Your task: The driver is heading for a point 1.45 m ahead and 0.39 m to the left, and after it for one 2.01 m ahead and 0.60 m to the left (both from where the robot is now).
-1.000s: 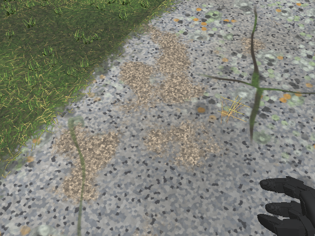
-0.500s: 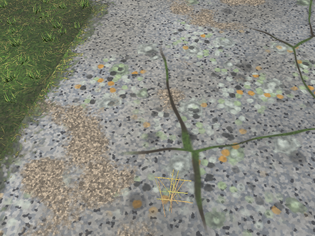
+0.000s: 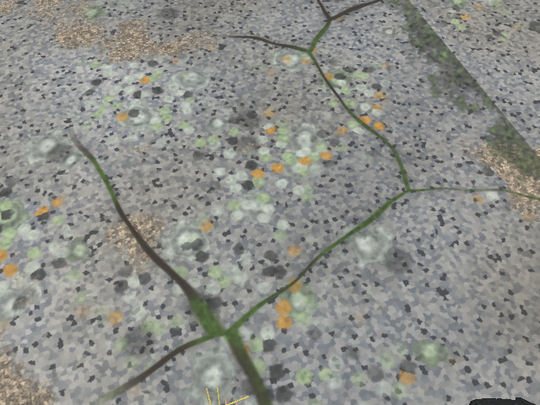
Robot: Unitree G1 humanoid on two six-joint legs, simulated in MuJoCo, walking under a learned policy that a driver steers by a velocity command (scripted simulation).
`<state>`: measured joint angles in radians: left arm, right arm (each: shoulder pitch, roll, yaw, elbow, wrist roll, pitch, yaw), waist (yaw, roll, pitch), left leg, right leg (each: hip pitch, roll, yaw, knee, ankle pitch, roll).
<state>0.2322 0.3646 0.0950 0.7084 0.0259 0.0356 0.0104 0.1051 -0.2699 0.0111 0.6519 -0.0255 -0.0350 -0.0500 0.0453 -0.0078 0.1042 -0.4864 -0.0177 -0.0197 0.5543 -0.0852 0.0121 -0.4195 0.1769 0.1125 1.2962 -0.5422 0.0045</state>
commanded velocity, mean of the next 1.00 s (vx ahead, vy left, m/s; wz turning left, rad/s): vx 0.04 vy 0.00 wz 0.31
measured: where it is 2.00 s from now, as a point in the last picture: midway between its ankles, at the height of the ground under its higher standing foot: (271, 281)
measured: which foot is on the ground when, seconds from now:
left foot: down 0.00-0.22, up 0.24-0.56, down 0.58-1.00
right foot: up 0.00-0.18, down 0.20-0.58, up 0.60-1.00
